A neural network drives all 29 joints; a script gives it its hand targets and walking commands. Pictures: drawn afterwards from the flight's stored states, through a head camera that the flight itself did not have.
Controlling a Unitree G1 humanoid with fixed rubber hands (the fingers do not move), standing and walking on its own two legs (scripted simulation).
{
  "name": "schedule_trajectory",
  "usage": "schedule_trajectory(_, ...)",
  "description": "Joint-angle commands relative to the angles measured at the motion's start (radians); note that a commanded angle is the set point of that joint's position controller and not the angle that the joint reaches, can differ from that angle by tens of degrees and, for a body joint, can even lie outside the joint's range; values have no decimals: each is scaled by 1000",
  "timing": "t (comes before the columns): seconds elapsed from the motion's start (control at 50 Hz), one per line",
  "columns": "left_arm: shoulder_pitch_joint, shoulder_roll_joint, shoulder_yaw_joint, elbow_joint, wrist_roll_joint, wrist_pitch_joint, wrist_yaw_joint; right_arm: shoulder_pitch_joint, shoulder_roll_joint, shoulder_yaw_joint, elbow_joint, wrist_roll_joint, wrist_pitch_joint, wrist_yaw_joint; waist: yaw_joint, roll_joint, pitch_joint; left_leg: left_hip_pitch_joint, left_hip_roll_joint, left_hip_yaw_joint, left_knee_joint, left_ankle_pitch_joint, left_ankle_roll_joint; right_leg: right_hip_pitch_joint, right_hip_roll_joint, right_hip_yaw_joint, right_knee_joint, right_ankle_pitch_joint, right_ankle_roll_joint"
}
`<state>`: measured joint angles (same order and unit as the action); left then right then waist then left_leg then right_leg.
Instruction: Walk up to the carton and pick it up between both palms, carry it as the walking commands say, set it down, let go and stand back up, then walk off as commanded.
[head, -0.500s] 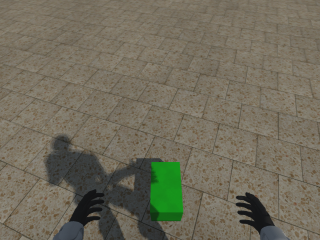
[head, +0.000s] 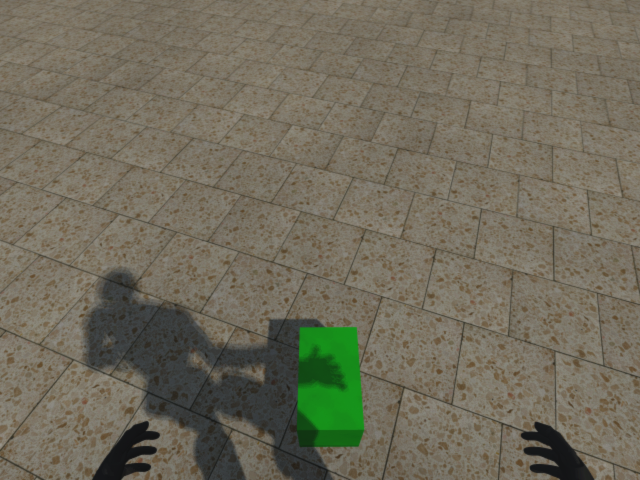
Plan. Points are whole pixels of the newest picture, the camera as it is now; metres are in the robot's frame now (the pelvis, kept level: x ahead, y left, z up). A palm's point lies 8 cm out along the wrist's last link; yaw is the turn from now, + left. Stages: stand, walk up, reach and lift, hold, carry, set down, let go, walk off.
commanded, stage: stand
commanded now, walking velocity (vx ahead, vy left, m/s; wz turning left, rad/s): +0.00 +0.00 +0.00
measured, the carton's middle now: (328, 386) +0.45 +0.01 -0.68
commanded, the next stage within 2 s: walk off in 1.44 s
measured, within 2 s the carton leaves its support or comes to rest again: neither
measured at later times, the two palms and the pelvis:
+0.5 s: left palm out of the picture +0.10 +0.29 -0.10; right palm out of the picture +0.11 -0.30 -0.09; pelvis +0.00 +0.00 +0.00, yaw +0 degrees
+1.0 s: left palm out of the picture +0.07 +0.30 -0.10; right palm out of the picture +0.08 -0.31 -0.09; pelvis -0.02 -0.01 +0.01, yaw +0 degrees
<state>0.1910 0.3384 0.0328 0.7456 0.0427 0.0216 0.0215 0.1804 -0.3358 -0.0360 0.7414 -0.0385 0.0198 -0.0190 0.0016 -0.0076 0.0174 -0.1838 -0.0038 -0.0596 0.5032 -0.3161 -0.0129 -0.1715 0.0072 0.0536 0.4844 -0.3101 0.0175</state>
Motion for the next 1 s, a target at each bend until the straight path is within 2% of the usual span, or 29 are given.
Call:
schedule_trajectory(0.0,-26,142,31,-40,-3,-18,6,-23,-147,-32,-42,1,-16,-6,-1,17,-71,38,69,-39,-56,373,9,29,-63,28,-51,333,-12)
schedule_trajectory(0.2,-41,150,27,21,-8,-22,7,-24,-157,-23,15,6,-21,-11,2,12,-62,49,75,-45,-73,390,12,54,-72,32,-69,360,-17)
schedule_trajectory(0.58,-60,174,22,119,-13,-30,2,-47,-184,-7,111,10,-29,-9,2,11,-24,46,87,-59,-133,284,19,52,-86,56,-128,271,-27)
schedule_trajectory(0.98,-79,198,14,191,-21,-36,-5,-65,-204,1,183,17,-34,-3,2,10,-10,46,96,-71,-170,238,23,53,-95,69,-164,222,-32)
